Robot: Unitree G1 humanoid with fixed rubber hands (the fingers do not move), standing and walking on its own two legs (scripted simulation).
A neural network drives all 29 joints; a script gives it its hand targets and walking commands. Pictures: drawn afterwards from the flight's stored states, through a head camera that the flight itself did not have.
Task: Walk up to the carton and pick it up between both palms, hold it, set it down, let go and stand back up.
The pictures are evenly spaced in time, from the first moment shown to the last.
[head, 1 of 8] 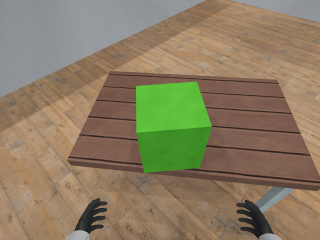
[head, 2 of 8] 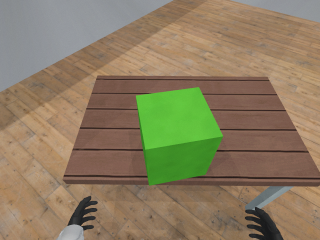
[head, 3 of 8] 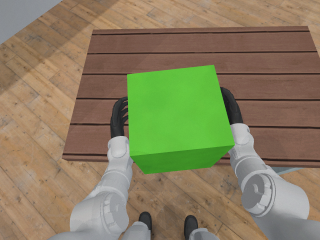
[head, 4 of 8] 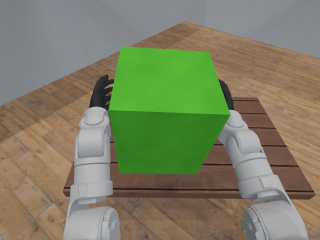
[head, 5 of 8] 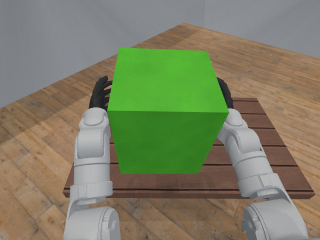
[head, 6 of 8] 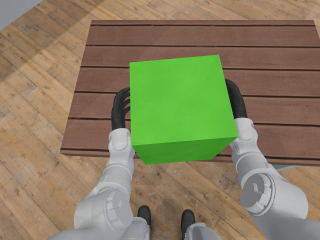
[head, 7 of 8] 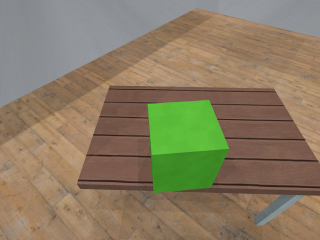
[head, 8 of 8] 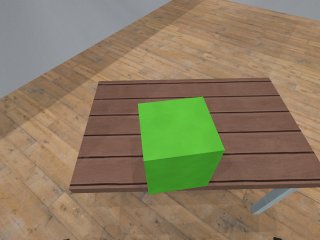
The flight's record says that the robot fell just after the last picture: no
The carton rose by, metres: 0.24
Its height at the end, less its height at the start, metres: +0.00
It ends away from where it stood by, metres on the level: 0.02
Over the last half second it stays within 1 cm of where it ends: yes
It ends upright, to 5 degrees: yes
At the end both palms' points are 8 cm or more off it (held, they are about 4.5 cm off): yes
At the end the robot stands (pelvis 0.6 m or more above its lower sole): yes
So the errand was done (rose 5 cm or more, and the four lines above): yes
